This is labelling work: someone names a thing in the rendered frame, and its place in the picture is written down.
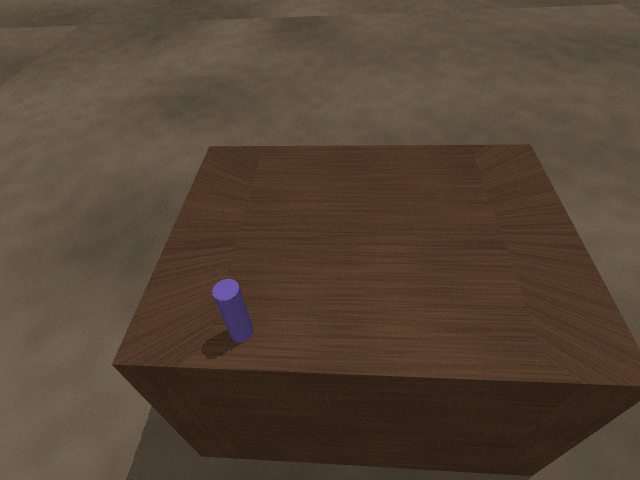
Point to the can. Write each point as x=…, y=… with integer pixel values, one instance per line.
x=230, y=302

